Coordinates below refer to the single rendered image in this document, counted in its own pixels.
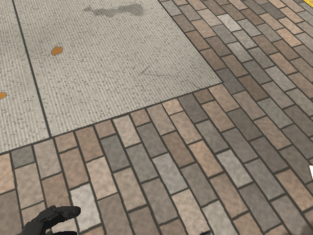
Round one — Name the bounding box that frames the robot left hand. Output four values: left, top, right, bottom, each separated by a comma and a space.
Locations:
20, 206, 81, 235

